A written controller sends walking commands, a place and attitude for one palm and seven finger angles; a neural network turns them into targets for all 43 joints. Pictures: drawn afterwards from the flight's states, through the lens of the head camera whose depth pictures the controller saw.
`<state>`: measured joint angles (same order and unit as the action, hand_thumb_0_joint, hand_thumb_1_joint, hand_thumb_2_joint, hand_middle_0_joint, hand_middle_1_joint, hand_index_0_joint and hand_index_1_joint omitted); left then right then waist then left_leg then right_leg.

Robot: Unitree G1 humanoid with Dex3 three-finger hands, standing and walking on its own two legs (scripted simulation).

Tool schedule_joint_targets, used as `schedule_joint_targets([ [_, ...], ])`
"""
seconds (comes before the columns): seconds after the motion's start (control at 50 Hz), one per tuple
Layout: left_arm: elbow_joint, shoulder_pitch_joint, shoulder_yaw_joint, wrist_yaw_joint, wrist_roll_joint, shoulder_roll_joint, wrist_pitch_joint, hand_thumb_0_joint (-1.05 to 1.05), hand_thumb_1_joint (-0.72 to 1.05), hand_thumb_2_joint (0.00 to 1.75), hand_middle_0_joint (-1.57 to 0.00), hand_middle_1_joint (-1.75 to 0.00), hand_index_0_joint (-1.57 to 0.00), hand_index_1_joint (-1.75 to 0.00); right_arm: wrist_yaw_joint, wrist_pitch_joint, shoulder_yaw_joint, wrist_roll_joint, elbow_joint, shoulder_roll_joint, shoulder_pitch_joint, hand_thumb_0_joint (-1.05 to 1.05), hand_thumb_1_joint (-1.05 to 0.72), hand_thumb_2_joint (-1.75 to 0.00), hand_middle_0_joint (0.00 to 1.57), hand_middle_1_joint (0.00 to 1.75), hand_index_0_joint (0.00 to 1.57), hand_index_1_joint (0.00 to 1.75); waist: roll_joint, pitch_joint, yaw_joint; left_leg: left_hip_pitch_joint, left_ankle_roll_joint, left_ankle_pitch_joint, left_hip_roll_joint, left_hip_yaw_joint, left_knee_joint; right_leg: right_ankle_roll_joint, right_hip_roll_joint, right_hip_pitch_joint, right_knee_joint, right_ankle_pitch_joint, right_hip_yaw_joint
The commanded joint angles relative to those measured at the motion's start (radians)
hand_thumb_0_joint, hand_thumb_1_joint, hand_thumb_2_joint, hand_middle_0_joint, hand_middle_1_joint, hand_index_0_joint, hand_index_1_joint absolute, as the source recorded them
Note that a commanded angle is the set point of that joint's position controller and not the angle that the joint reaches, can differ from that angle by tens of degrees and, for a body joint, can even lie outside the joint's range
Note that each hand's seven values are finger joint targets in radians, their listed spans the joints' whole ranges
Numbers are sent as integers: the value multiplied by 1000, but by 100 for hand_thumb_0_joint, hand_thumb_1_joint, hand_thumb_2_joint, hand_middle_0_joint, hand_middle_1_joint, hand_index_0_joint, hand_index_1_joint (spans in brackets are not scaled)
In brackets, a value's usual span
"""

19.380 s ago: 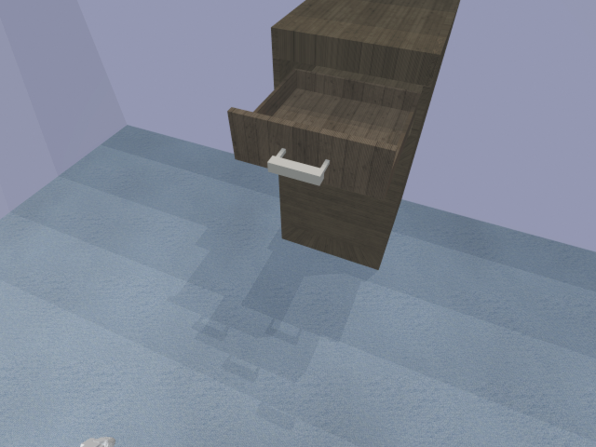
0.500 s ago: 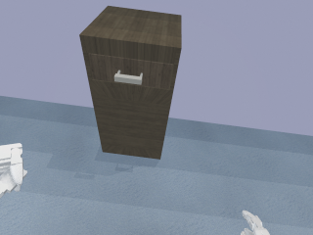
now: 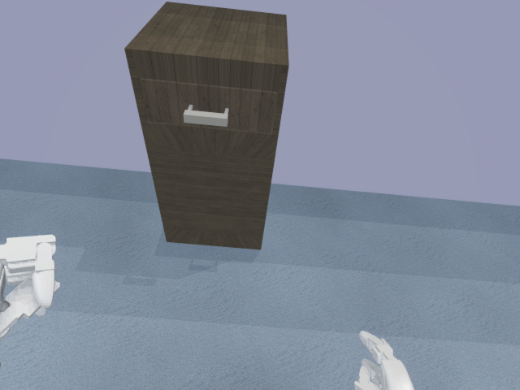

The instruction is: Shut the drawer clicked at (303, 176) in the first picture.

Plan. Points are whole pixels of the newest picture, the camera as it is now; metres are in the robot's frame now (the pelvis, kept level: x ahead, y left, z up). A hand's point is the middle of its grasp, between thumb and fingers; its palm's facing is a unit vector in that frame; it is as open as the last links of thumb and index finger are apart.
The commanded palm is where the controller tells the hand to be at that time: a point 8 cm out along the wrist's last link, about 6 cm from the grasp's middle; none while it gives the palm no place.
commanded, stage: stop stepping back and stand still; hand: left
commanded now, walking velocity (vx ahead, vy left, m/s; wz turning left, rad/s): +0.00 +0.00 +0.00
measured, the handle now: (207, 113) +0.86 +0.19 -0.04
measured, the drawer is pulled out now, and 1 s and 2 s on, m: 0.00 0.00 0.00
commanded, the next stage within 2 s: let the arm hang, fingers relaxed in 0.36 s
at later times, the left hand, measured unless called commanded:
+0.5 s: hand (35, 298) +0.19 +0.27 +0.13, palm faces +0.34 -0.81 -0.49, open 3.2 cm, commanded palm none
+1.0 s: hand out of the picture -0.06 +0.21 -0.17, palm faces +0.09 -0.96 -0.25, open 4.9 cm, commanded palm none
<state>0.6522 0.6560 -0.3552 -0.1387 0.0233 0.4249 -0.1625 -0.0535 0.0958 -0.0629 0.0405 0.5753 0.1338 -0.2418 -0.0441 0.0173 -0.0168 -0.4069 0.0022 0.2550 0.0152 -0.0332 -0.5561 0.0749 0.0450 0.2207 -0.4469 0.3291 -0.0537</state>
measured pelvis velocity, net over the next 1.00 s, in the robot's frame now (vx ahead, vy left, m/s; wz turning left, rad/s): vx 0.01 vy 0.01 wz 0.08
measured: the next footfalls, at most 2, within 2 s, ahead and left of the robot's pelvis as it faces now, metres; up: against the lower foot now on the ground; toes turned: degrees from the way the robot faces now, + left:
none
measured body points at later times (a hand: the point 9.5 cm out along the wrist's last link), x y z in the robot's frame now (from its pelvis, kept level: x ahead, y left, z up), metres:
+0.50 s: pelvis +0.00 +0.02 -0.01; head +0.00 +0.02 +0.44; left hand +0.16 +0.31 +0.16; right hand +0.17 -0.21 -0.10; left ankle +0.06 +0.12 -0.74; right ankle +0.01 -0.09 -0.74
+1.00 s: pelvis +0.01 +0.01 +0.00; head +0.03 +0.02 +0.45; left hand -0.07 +0.26 -0.15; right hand +0.02 -0.23 -0.15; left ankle +0.06 +0.12 -0.74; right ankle +0.01 -0.09 -0.74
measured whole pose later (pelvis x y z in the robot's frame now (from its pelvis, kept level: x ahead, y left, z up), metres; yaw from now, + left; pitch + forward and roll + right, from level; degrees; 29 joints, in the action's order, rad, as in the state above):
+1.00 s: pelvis +0.01 +0.01 +0.00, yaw +5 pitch -1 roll -1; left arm -1.14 0.34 -0.01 -0.01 -0.01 0.24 0.02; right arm -0.02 -0.03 0.00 0.02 1.10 0.19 -0.28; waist 0.01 -0.07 0.01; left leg -0.28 0.02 0.12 0.02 0.02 -0.42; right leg 0.03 0.01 0.17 -0.41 0.23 -0.08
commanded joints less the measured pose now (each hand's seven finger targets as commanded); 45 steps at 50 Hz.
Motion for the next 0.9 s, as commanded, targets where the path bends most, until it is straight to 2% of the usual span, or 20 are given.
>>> schedule_joint_targets([
  [0.0, 147, -148, -170, -35, 23, 159, -65, 0, 90, 90, -140, -160, -140, -160, -25, 32, 94, -18, -83, 162, 91, 0, -90, -90, 20, 30, 20, 30, -86, 60, -14, 3, -10, 96, -49, 57, -363, 121, -342, 146, 259, 301, 336],
  [0.04, 49, -68, -120, -34, 23, 91, -55, 0, 90, 90, -140, -160, -140, -160, -33, 38, 93, -29, -75, 163, 92, 0, -90, -90, 20, 30, 20, 30, -45, 5, -10, 139, 8, 76, -61, 29, -190, 73, -279, 247, 208, 287, 214],
  [0.08, 80, -109, -94, -32, 12, 87, -71, 0, 90, 90, -140, -160, -140, -160, -45, 57, 91, -33, -73, 183, 112, 0, -90, -90, 20, 30, 20, 30, 52, -36, -12, 212, 26, 76, -74, 44, 46, 22, -213, 250, 109, 237, 147],
  [0.12, 152, -148, -84, -26, 1, 98, -93, 0, 90, 90, -140, -160, -140, -160, -53, 81, 90, -34, -99, 213, 139, 0, -90, -90, 20, 30, 20, 30, 204, -63, 7, 144, 70, 73, -187, 226, 230, -57, -89, 173, -60, 69, 65],
  [0.16, 155, -130, -111, -22, -15, 114, -107, 0, 90, 90, -140, -160, -140, -160, -48, 90, 81, -28, -86, 191, 133, 0, -90, -90, 20, 30, 20, 30, 307, -49, 2, -16, 88, 443, -239, 364, 433, -79, -39, 42, -204, 108, 39],
  [0.18, 169, -146, -117, -24, -28, 119, -111, 0, 90, 90, -140, -160, -140, -160, -46, 93, 81, -24, -93, 186, 138, 0, -90, -90, 20, 30, 20, 30, 312, -66, 12, -76, 103, 468, -256, 384, 467, -74, -38, -6, -248, 82, 44],
  [0.26, 155, -47, -122, -24, -23, 121, -121, 0, 90, 90, -140, -160, -140, -160, -30, 107, 91, -26, -104, 189, 119, 0, -90, -90, 20, 30, 20, 30, 166, 2, 18, 24, 56, 224, -161, 212, 324, -61, -55, -96, 24, 16, 49],
  [0.3, 106, -13, -136, -23, -10, 118, -120, 0, 90, 90, -140, -160, -140, -160, -25, 99, 100, -22, -102, 188, 119, 0, -90, -90, 20, 30, 20, 30, 70, 19, 11, 74, 25, 106, -89, 133, 193, -35, -112, -42, 127, 32, 138],
  [0.34, 74, -18, -134, -20, 6, 114, -114, 0, 90, 90, -140, -160, -140, -160, -25, 86, 106, -28, -85, 185, 105, 0, -90, -90, 20, 30, 20, 30, -8, 19, 4, 172, 9, 62, -60, 74, 38, -6, -188, 123, 228, 195, 233],
  [0.38, 66, -42, -116, -23, 14, 97, -101, 0, 90, 90, -140, -160, -140, -160, -29, 76, 104, -32, -73, 180, 101, 0, -90, -90, 20, 30, 20, 30, -10, 12, -5, 207, 12, -1, -58, 60, -26, 14, -216, 175, 225, 146, 241],
  [0.42, 65, -74, -103, -24, 16, 91, -96, 0, 90, 90, -140, -160, -140, -160, -34, 78, 99, -36, -75, 183, 116, 0, -90, -90, 20, 30, 20, 30, 24, 20, -4, 226, 17, -45, -73, 76, 50, -8, -179, 140, 167, 42, 182],
  [0.44, -742, -204, 244, 127, -81, 5, 55, 0, 90, 90, -140, -160, -140, -160, 61, 106, 169, -35, 167, 394, 116, 0, -90, -90, 20, 30, 20, 30, 81, 18, -48, 152, 43, -356, -132, 166, -99, -14, -198, 192, -105, -312, 74],
  [0.46, -749, -186, 212, 137, -66, -29, 135, 0, 90, 90, -136, -156, -136, -156, 60, 34, 165, -52, 144, 325, 62, 0, -90, -90, 20, 30, 20, 30, 88, 70, -20, 142, 49, -388, -140, 176, -20, -36, -141, 126, -125, -227, 74],
  [0.48, -786, -204, 228, 136, -59, -71, 154, 0, 90, 90, -132, -151, -132, -151, 54, 5, 141, -44, 142, 295, 70, 0, -90, -90, 20, 30, 20, 30, 79, 75, -2, 89, 78, -328, -175, 233, 30, -49, -109, 124, -170, -80, 56],
  [0.52, -893, -257, 240, 133, -56, -59, 166, 0, 90, 90, -124, -143, -124, -143, 45, -21, 119, -24, 132, 301, 89, 0, -90, -90, 20, 30, 20, 30, -10, 52, 20, 8, 127, -319, -210, 326, 111, -53, -77, 48, -207, -2, 64],
  [0.58, -1111, -331, 256, 133, -58, -20, 165, 0, 90, 90, -112, -130, -112, -130, 44, -47, 111, -22, 174, 291, 120, 0, -90, -90, 20, 30, 20, 30, -108, 17, 32, 20, 73, -173, -111, 221, 92, -20, -136, 5, -24, -80, 124],
  [0.64, -1313, -409, 289, 133, -48, -9, 163, 0, 90, 90, -100, -117, -100, -117, 47, -83, 99, -16, 244, 242, 99, 0, -90, -90, 20, 30, 20, 30, 28, -26, -1, 133, 42, -79, -54, 147, 66, 25, -194, 116, 80, 8, 174],
  [0.68, -1416, -417, 306, 132, -42, -17, 161, 0, 90, 90, -92, -108, -92, -108, 46, -90, 92, -15, 288, 232, 81, 0, -90, -90, 20, 30, 20, 30, 146, -26, -1, 153, 44, -61, -78, 178, 139, 9, -155, 101, 77, 48, 149],
  [0.76, -1580, -341, 302, 129, -42, -73, 158, 0, 90, 90, -76, -91, -76, -91, 32, -90, 92, -16, 353, 210, 53, 0, -90, -90, 20, 30, 20, 30, 218, 14, 24, 134, 52, -3, -100, 207, 227, -10, -127, -25, 89, -18, 114],
  [0.88, -1704, -335, 326, 125, -32, -78, 153, 0, 90, 90, -52, -65, -52, -65, 25, -101, 95, -25, 448, 195, -24, 0, -90, -90, 20, 30, 20, 30, 94, -27, 10, 198, 44, -19, -99, 180, 222, -3, -140, 15, 150, 4, 104],
])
